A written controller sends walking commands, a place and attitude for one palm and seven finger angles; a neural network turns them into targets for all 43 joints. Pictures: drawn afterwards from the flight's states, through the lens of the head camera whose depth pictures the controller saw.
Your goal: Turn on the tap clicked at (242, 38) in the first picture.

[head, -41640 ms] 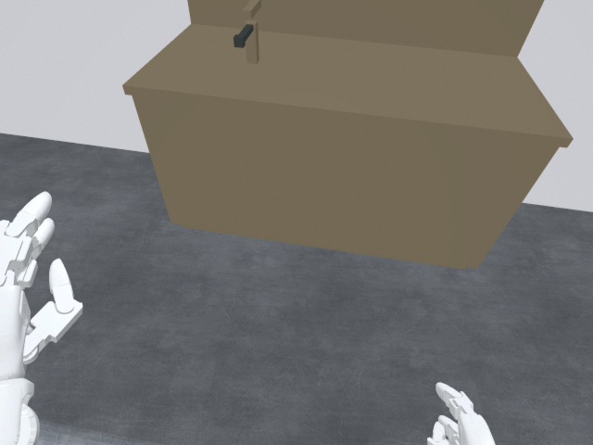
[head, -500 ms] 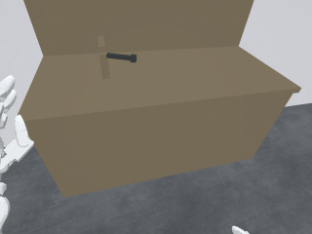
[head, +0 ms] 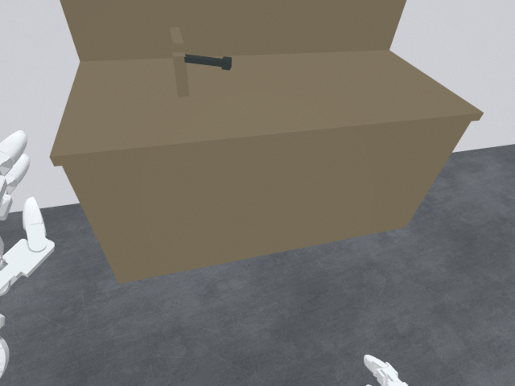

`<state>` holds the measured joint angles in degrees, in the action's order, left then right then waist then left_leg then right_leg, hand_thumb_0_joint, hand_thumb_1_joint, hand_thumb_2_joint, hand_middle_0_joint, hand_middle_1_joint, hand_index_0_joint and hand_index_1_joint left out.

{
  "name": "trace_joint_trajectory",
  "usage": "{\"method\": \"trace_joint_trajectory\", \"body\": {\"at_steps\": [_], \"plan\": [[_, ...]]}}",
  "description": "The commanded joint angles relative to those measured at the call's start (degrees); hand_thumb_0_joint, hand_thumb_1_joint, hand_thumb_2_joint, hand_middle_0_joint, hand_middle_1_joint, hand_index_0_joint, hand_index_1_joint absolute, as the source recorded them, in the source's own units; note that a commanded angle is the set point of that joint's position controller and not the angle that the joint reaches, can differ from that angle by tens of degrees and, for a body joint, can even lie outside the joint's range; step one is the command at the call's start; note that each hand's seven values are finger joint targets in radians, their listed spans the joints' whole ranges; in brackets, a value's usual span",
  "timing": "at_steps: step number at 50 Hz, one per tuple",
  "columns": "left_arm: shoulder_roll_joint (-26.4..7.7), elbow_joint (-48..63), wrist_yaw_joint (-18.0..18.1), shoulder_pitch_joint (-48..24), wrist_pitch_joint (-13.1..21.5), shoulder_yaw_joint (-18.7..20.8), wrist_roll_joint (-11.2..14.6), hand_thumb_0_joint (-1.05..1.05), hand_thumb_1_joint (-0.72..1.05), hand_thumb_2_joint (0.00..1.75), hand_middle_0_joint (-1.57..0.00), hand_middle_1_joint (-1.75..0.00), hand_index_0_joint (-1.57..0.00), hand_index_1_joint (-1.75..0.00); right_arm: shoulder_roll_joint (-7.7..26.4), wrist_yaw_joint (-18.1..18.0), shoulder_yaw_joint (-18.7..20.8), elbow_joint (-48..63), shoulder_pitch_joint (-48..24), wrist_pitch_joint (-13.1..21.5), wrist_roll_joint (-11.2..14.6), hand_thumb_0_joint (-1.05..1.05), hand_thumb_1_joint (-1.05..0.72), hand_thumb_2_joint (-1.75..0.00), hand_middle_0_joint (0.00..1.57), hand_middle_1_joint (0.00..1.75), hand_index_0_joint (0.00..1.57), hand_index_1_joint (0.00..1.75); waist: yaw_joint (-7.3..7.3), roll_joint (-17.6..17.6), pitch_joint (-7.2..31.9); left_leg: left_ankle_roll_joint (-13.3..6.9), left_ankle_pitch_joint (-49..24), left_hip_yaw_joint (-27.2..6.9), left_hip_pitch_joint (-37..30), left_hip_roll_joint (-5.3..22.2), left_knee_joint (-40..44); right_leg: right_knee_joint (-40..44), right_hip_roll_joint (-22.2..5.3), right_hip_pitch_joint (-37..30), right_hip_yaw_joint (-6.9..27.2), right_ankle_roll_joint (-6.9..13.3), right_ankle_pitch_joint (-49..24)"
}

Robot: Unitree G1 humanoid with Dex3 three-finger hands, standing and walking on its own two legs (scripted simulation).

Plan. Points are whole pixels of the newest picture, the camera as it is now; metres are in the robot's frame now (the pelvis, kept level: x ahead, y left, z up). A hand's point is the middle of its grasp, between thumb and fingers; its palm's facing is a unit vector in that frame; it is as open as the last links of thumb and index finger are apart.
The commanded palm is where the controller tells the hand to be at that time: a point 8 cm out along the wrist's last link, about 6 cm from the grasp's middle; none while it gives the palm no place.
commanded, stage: stop stepping back and stand still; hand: left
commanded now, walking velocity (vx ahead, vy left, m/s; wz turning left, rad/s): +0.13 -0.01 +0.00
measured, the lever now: (226, 63) +0.95 +0.09 +0.11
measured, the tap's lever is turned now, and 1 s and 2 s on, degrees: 67 67 67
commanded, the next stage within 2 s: stand and check the lever's angle in 1.58 s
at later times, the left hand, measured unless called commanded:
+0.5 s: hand out of the picture +0.14 +0.25 +0.20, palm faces +0.35 -0.84 -0.42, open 7.4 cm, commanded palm +0.08 +0.30 +0.21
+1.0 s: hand out of the picture +0.08 +0.27 +0.20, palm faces +0.41 -0.84 -0.35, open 7.4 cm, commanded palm +0.04 +0.32 +0.21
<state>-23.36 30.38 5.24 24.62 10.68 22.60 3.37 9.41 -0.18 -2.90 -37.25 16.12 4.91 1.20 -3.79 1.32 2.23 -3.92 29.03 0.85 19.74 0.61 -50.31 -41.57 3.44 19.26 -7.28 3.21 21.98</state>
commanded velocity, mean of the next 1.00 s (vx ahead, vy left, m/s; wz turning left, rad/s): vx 0.02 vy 0.00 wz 0.00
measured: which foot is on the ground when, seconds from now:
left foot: down 0.00-1.00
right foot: down 0.00-0.20, up 0.22-0.46, down 0.48-1.00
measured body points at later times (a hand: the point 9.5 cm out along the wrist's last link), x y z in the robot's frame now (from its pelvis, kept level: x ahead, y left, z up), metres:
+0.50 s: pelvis -0.08 +0.02 +0.01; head -0.10 +0.02 +0.46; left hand +0.11 +0.30 +0.22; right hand +0.04 -0.20 -0.09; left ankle -0.08 +0.11 -0.70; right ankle -0.05 -0.08 -0.71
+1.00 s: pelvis -0.11 +0.04 +0.03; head -0.12 +0.04 +0.48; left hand +0.05 +0.32 +0.22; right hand +0.05 -0.20 -0.05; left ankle -0.10 +0.15 -0.70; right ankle -0.06 -0.06 -0.70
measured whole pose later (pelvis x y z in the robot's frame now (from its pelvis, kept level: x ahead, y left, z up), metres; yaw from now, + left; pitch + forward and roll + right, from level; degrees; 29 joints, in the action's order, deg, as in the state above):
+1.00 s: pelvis -0.11 +0.04 +0.03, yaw +2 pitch -2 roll +0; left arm -20.1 29.6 8.5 29.2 9.4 18.0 3.3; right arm 12.0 -3.7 -0.2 -36.1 12.7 5.4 0.9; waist -0.5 0.3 0.0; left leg -1.6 15.8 -1.3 13.8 -0.8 -31.7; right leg -30.3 1.5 16.9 -2.2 2.0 11.6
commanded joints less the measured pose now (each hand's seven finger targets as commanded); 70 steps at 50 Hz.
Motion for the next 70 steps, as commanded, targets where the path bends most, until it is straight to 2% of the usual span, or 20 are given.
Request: {"method": "trace_joint_trajectory", "body": {"at_steps": [1, 4, 9, 10, 11, 13, 14, 19, 22, 25, 28, 32, 34, 36, 39, 43, 46, 49, 55, 70], "plan": [[-10.9, 13.4, 1.2, -3.3, 2.4, 7.7, 1.7, 0.0, 0.9, 0.9, -0.2, -0.3, -0.2, -0.3, 10.9, -0.8, 7.7, 12.5, -6.7, 2.7, 2.4, 0.0, -0.9, -0.9, 0.2, 0.3, 0.2, 0.3, 3.36, -17.9, 9.1, 2.6, -0.8, -5.0, 13.6, -1.1, -28.8, 17.0, -23.1, -10.1, 33.0, 14.3, -22.3], [-11.2, 18.4, 1.0, -4.9, 2.1, 6.6, 0.8, 0.0, 0.9, 0.9, -0.2, -0.3, -0.2, -0.3, 7.4, -0.8, 4.8, 10.3, -8.5, 1.5, 1.8, 0.0, -0.9, -0.9, 0.2, 0.3, 0.2, 0.3, 1.74, 3.0, 1.2, 0.8, -5.5, -8.6, 6.3, 5.0, -29.4, 15.0, -22.7, 14.2, 27.8, 13.4, -9.2], [-10.8, 19.1, 2.9, -8.2, 0.9, 5.4, 0.4, 0.0, 0.9, 0.9, -0.2, -0.3, -0.2, -0.3, 8.9, -4.3, 4.4, 9.8, -7.1, 3.8, 0.9, 0.0, -0.9, -0.9, 0.2, 0.3, 0.2, 0.3, 1.88, 7.1, 3.7, -0.5, -11.5, -0.5, -11.8, 2.2, 21.6, -5.9, -8.8, 15.8, 7.8, 3.8, 2.8], [-10.8, 19.1, 3.8, -8.3, 1.6, 6.3, -0.4, 0.0, 0.9, 0.9, -0.2, -0.3, -0.2, -0.3, 9.1, -4.8, 4.6, 10.3, -6.7, 4.4, 0.0, 0.0, -0.9, -0.9, 0.2, 0.3, 0.2, 0.3, 1.6, 20.4, 3.1, -2.5, -21.2, -9.5, -13.5, 7.8, 33.0, -24.4, -0.7, 17.1, 2.2, 0.3, 6.8], [-12.3, 21.2, 4.4, -10.9, 3.0, 6.3, -2.0, 0.0, 0.9, 0.9, -0.2, -0.3, -0.2, -0.3, 7.4, -4.8, 4.3, 9.8, -6.8, 5.0, -0.9, 0.0, -0.9, -0.9, 0.2, 0.3, 0.2, 0.3, 1.46, 21.1, 2.9, -2.2, -44.4, -10.4, -14.8, 9.8, 27.9, -30.6, 0.7, 19.9, 1.9, -0.9, 11.2], [-11.4, 16.8, 3.9, -12.0, 3.5, 5.6, -1.4, 0.0, 0.9, 0.9, -0.2, -0.3, -0.2, -0.3, 7.5, -2.8, 4.3, 6.6, -6.4, 5.0, -1.5, 0.0, -0.9, -0.9, 0.2, 0.3, 0.2, 0.3, -0.08, 11.9, -4.4, -4.9, -37.2, -26.7, -6.1, 16.2, 28.9, -34.9, -1.4, 22.1, 9.2, -1.5, 9.1], [-8.5, 11.4, 3.6, -8.9, 3.2, 4.1, -1.6, 0.0, 0.9, 0.9, -0.2, -0.3, -0.2, -0.3, 8.1, -2.1, 4.7, 5.1, -5.4, 4.3, -0.5, 0.0, -0.9, -0.9, 0.2, 0.3, 0.2, 0.3, 0.34, 2.7, -6.2, -6.6, -33.8, -23.7, -5.2, 16.5, 27.1, -32.7, -2.6, 21.6, 10.5, -1.7, 5.3], [-7.3, 10.4, 2.7, -0.1, 1.4, 4.2, 0.0, 0.0, 0.9, 0.9, -0.2, -0.3, -0.2, -0.3, 9.1, -1.6, 4.4, 8.2, -7.2, 2.1, 0.0, 0.0, -0.9, -0.9, 0.2, 0.3, 0.2, 0.3, 1.64, 9.3, -0.5, -5.8, -24.9, -14.1, -1.5, 11.2, 22.5, -6.7, -2.8, 3.8, 5.1, -2.4, 0.4], [-8.6, 8.6, 2.3, 0.5, 1.2, 5.8, 0.4, 0.0, 0.9, 0.9, -0.2, -0.3, -0.2, -0.3, 9.3, -1.6, 4.1, 9.5, -8.2, 2.0, 0.3, 0.0, -0.9, -0.9, 0.2, 0.3, 0.2, 0.3, 2.56, 3.0, 0.6, -3.1, -16.0, -11.1, 5.0, 9.1, 15.0, 12.0, -2.6, -10.4, 2.4, -2.2, -9.1], [-9.3, 7.5, 2.1, -1.2, 1.2, 6.3, 1.2, 0.0, 0.9, 0.9, -0.2, -0.3, -0.2, -0.3, 9.1, -2.0, 6.3, 10.1, -6.7, 1.9, 1.4, 0.0, -0.9, -0.9, 0.2, 0.3, 0.2, 0.3, 2.28, -16.4, 2.6, 1.9, -2.6, -2.8, 11.5, -1.8, -12.6, 24.5, -21.1, -9.1, 31.0, 8.8, -1.6], [-10.4, 15.0, 2.3, -3.6, 1.4, 5.6, 1.2, 0.0, 0.9, 0.9, -0.2, -0.3, -0.2, -0.3, 8.0, -2.1, 5.4, 9.0, -8.5, 1.8, 1.0, 0.0, -0.9, -0.9, 0.2, 0.3, 0.2, 0.3, 1.94, -2.9, -1.8, 1.4, -5.4, -9.6, 3.8, 4.2, -10.1, 23.1, -23.1, 6.9, 29.0, 9.9, 0.2], [-8.9, 16.2, 4.3, -3.4, 1.4, 3.8, 0.3, 0.0, 0.9, 0.9, -0.2, -0.3, -0.2, -0.3, 8.5, -4.8, 4.7, 9.0, -8.4, 2.9, -0.1, 0.0, -0.9, -0.9, 0.2, 0.3, 0.2, 0.3, 1.96, 4.9, 1.0, 0.0, -8.2, -2.8, -10.0, 1.6, 23.7, 12.5, -11.8, 8.0, 12.9, 2.0, 9.4], [-8.5, 14.7, 5.3, -1.9, 1.2, 4.0, -0.4, 0.0, 0.9, 0.9, -0.2, -0.3, -0.2, -0.3, 8.9, -5.4, 4.8, 10.4, -6.9, 4.3, 0.0, 0.0, -0.9, -0.9, 0.2, 0.3, 0.2, 0.3, 2.15, 16.9, 1.5, -4.1, -18.9, -14.4, -8.5, 9.2, 31.0, -4.0, -0.6, 4.8, 3.7, -2.8, 1.9], [-7.9, 11.7, 5.1, -4.3, 1.5, 3.7, -0.4, 0.0, 0.9, 0.9, -0.2, -0.3, -0.2, -0.3, 8.0, -4.7, 4.8, 8.6, -8.2, 5.2, -0.5, 0.0, -0.9, -0.9, 0.2, 0.3, 0.2, 0.3, 2.13, 11.6, -1.8, -5.3, -25.7, -21.5, -5.5, 12.5, 33.0, -6.8, -2.2, 4.9, 7.8, -3.4, 5.3], [-5.6, 6.9, 4.1, -1.0, 1.4, 1.7, -0.4, 0.0, 0.9, 0.9, -0.2, -0.3, -0.2, -0.3, 9.4, -3.5, 4.7, 9.0, -9.1, 4.8, 0.5, 0.0, -0.9, -0.9, 0.2, 0.3, 0.2, 0.3, 3.92, 2.6, -0.8, -2.4, -24.1, -13.0, -1.2, 8.7, 26.5, 16.0, -3.4, -9.1, 7.1, -3.5, -6.6], [-7.0, 6.8, 3.4, 1.4, 1.8, 2.9, 0.1, 0.0, 0.9, 0.9, -0.2, -0.3, -0.2, -0.3, 9.0, -3.4, 6.4, 9.4, -8.4, 3.4, 0.3, 0.0, -0.9, -0.9, 0.2, 0.3, 0.2, 0.3, 3.07, -10.8, -1.8, 1.9, -6.9, -4.2, 1.5, -1.3, 7.6, 31.9, -18.0, -2.7, 29.3, 4.5, 11.8], [-8.0, 11.1, 4.4, -1.1, 1.9, 3.5, 0.3, 0.0, 0.9, 0.9, -0.2, -0.3, -0.2, -0.3, 8.1, -3.7, 5.3, 9.3, -8.4, 3.4, 0.1, 0.0, -0.9, -0.9, 0.2, 0.3, 0.2, 0.3, 2.27, -4.2, 1.6, 1.3, -11.1, -4.8, -5.3, 1.5, 18.0, 24.8, -17.9, -1.9, 22.9, 5.1, 2.1], [-6.4, 12.2, 5.2, -0.8, 2.5, 2.0, 0.2, 0.0, 0.9, 0.9, -0.2, -0.3, -0.2, -0.3, 9.9, -5.3, 5.3, 10.7, -9.9, 4.2, -0.3, 0.0, -0.9, -0.9, 0.2, 0.3, 0.2, 0.3, 3.44, 8.1, 1.1, -1.0, -12.9, -11.1, -8.7, 6.6, 31.4, 15.8, -6.3, -1.1, 12.4, -1.1, -1.7], [-5.0, 5.3, 5.0, -4.8, 2.0, 0.3, -0.7, 0.0, 0.9, 0.9, -0.2, -0.3, -0.2, -0.3, 8.9, -5.3, 4.7, 9.9, -10.7, 4.9, -0.3, 0.0, -0.9, -0.9, 0.2, 0.3, 0.2, 0.3, 3.67, -3.1, -1.0, 0.1, -9.1, -8.8, -2.7, 3.9, 28.8, 21.8, -7.6, -6.3, 14.1, -2.1, -4.2], [-5.5, 8.0, 5.2, 0.2, 2.7, 1.7, 0.3, 0.0, 0.9, 0.9, -0.2, -0.3, -0.2, -0.3, 8.9, -4.4, 4.8, 10.8, -11.3, 3.6, -0.5, 0.0, -0.9, -0.9, 0.2, 0.3, 0.2, 0.3, 3.99, 0.8, 3.7, 1.5, -24.3, -7.9, -7.1, 4.8, 28.6, 18.8, -8.1, -11.7, 12.0, -1.4, -19.2]]}}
